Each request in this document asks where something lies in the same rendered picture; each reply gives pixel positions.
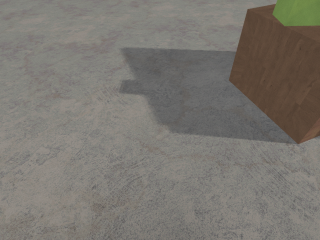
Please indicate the carton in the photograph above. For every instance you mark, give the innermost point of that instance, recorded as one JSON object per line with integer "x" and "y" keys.
{"x": 298, "y": 12}

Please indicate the pedestal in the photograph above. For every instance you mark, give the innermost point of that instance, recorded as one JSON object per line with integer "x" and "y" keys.
{"x": 277, "y": 67}

